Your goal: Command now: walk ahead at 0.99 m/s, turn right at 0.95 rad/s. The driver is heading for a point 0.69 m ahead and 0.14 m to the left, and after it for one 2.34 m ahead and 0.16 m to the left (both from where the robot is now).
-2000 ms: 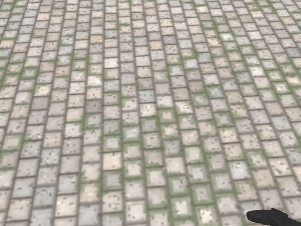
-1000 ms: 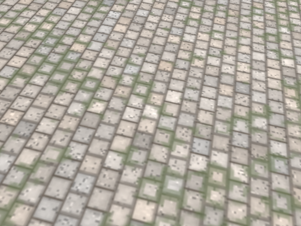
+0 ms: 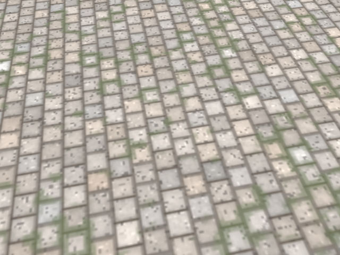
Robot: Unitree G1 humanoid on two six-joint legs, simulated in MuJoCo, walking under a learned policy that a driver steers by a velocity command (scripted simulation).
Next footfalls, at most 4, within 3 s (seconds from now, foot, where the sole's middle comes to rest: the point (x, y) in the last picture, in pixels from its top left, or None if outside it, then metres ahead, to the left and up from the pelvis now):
0.30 right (225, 251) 0.47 -0.15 -0.76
0.76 left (190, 153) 0.91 -0.02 -0.76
1.18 right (185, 82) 1.37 0.01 -0.76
1.60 left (129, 51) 1.63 0.35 -0.76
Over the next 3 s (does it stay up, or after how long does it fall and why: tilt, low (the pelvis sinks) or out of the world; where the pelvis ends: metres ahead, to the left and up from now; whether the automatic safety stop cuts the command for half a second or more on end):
stays up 2.42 0.07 -0.01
